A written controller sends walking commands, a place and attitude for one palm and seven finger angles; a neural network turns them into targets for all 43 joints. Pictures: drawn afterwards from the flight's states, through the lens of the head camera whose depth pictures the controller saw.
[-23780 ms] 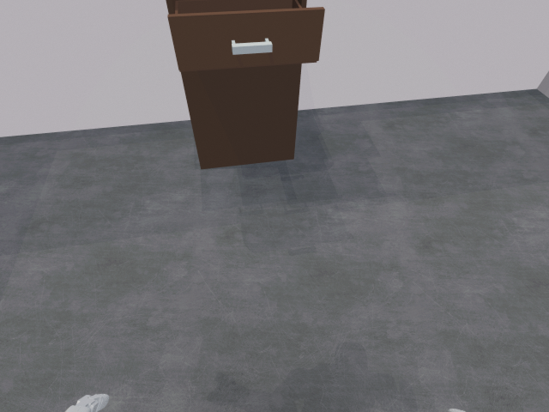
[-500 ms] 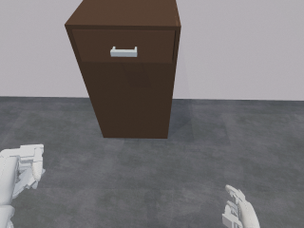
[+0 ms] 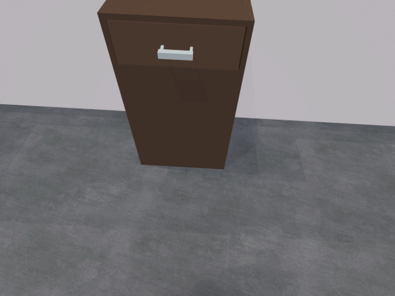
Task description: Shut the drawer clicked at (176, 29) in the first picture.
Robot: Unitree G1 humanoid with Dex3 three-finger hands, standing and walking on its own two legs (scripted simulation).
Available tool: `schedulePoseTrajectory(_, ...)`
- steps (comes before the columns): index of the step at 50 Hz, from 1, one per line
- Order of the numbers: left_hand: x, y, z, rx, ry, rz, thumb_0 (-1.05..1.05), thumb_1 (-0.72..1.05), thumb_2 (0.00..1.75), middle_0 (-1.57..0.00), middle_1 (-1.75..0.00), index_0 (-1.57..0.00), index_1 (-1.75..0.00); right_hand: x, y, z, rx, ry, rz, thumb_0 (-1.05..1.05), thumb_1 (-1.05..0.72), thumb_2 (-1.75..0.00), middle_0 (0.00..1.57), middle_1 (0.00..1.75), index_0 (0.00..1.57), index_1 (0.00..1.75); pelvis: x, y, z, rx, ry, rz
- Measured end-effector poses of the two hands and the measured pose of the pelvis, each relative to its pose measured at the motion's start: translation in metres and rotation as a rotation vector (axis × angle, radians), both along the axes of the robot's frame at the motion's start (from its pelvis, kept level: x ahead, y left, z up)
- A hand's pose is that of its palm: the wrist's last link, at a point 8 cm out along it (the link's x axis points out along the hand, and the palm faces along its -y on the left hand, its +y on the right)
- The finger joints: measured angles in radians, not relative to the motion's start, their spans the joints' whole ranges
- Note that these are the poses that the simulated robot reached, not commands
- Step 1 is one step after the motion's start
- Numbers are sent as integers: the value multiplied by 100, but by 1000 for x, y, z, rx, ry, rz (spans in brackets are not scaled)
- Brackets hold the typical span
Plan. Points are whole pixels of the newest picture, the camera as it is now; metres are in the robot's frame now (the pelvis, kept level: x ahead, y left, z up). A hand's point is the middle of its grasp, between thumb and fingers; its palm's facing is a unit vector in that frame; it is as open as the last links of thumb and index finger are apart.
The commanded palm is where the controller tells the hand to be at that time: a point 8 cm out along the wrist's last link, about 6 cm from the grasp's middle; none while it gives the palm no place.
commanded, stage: let the arm hang, fingers relaxed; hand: left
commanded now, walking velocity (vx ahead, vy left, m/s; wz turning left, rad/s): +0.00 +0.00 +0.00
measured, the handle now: (176, 51) +0.86 +0.14 +0.01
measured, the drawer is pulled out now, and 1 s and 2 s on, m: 0.00 0.00 0.00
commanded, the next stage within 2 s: look to check the result in 0.56 s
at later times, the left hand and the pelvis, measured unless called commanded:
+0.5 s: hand out of the picture +0.03 +0.16 -0.17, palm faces -0.01 -0.98 -0.19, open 7.3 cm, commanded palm none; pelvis +0.01 -0.01 +0.00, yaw -1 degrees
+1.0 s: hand out of the picture +0.01 +0.15 -0.17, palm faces +0.01 -0.98 -0.20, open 7.4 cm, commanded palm none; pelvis +0.02 -0.03 +0.00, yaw -1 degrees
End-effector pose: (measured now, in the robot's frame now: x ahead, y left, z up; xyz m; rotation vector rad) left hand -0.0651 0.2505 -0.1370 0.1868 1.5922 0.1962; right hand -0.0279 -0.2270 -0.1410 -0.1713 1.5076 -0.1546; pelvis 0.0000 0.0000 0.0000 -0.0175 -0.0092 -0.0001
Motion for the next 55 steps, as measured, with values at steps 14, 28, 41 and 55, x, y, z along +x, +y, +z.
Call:
schedulePoseTrajectory(14, 54, -26, -4, -33, -138, -29, 0, 91, 90, -25, -36, -25, -36, 21, 13, -10, 44, -80, -29, 1, -91, -90, 20, 30, 20, 30, 6, -2, 1, 15, -12, -16)
schedulePoseTrajectory(28, 91, -44, -6, -45, -211, -54, 1, 92, 90, -21, -30, -20, -30, 23, -1, -8, 35, -86, -52, 1, -91, -90, 20, 30, 20, 30, 13, -16, 2, 14, -19, -20)
schedulePoseTrajectory(41, 78, -52, -5, -41, -166, -36, 0, 91, 90, -20, -30, -20, -30, 23, -10, -9, 37, -64, -48, 0, -90, -90, 20, 30, 20, 30, 16, -24, 2, 14, -21, -18)
schedulePoseTrajectory(55, 81, -56, -4, -37, -175, -36, 0, 91, 90, -20, -30, -20, -30, 34, -22, -8, 24, -89, -36, 0, -90, -90, 20, 30, 20, 30, 17, -30, 3, 15, -24, -19)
